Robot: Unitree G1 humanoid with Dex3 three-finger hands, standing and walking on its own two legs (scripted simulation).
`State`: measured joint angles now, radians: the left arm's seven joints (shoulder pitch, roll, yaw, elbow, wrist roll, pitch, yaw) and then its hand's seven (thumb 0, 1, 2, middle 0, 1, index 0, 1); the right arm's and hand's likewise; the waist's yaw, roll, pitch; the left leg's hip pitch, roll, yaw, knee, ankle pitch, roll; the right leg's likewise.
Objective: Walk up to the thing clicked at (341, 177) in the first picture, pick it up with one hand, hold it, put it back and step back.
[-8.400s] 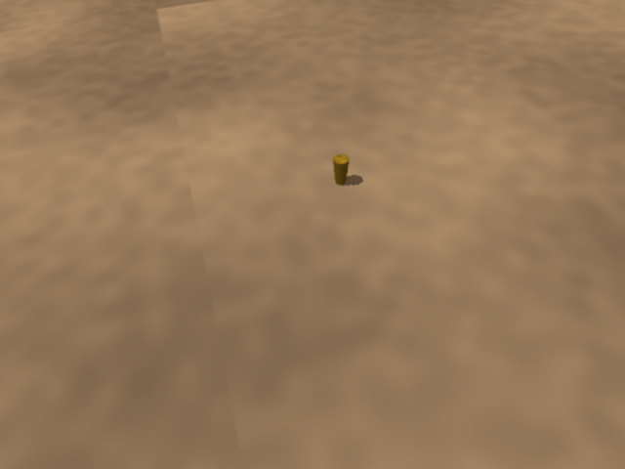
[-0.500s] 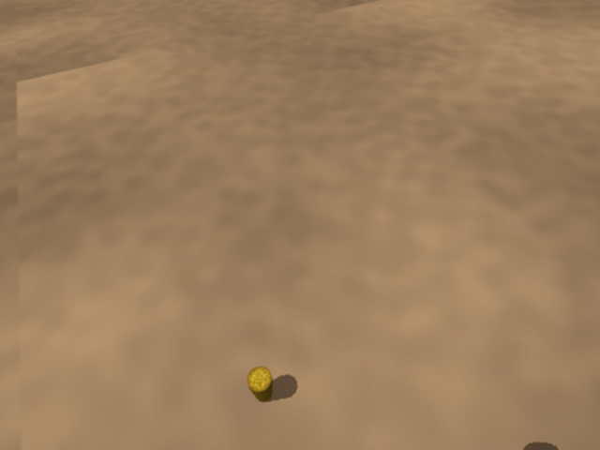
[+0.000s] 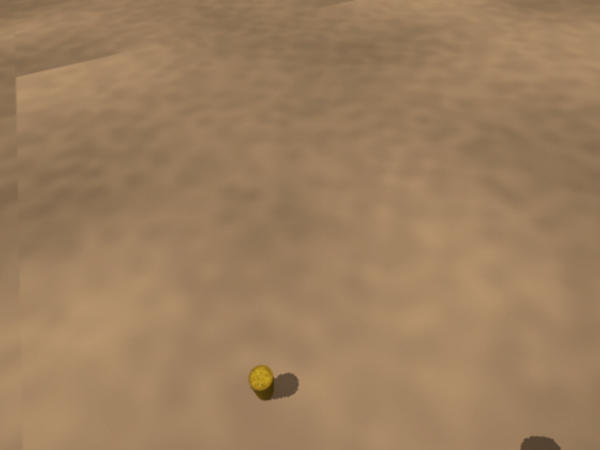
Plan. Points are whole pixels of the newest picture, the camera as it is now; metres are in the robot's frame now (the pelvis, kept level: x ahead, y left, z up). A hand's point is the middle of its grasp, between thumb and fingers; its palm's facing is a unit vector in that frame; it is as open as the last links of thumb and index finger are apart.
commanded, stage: stand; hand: left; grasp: from the side
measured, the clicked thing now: (263, 385) +0.43 +0.17 -0.71
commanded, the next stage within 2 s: go down in 1.42 s
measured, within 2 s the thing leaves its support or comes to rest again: neither
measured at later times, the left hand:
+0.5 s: hand out of the picture +0.09 +0.25 -0.16, palm faces -0.04 -0.94 -0.35, open 7.4 cm
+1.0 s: hand out of the picture +0.08 +0.25 -0.16, palm faces -0.04 -0.94 -0.35, open 7.4 cm
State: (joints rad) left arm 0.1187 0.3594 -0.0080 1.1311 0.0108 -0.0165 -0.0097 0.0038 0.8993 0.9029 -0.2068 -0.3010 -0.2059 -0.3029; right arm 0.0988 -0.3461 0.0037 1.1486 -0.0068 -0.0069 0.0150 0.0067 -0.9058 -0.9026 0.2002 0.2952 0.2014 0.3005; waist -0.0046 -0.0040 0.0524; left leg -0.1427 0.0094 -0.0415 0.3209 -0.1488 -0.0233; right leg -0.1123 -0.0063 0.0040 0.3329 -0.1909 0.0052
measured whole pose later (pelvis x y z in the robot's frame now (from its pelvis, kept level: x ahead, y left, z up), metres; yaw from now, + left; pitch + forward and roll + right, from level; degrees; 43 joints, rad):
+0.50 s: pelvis +0.01 +0.00 +0.00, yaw +0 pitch -2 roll +0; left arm 0.11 0.36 0.00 1.12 0.01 -0.01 -0.01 0.00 0.90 0.90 -0.21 -0.30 -0.21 -0.30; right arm 0.09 -0.35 0.01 1.14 -0.01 0.00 0.01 0.01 -0.91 -0.90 0.20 0.30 0.20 0.30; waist 0.00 0.00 0.05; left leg -0.12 0.02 -0.04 0.31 -0.16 -0.03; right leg -0.09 0.00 0.01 0.32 -0.20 0.00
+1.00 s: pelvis +0.01 +0.00 +0.00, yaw +0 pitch -2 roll +0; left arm 0.12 0.36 0.00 1.12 0.01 -0.01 -0.01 0.00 0.90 0.90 -0.21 -0.30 -0.21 -0.30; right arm 0.11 -0.35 0.01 1.13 -0.01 0.00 0.01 0.01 -0.91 -0.90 0.20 0.30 0.20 0.30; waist 0.00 0.00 0.05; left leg -0.12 0.02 -0.04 0.31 -0.16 -0.03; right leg -0.09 0.00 0.01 0.32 -0.20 0.00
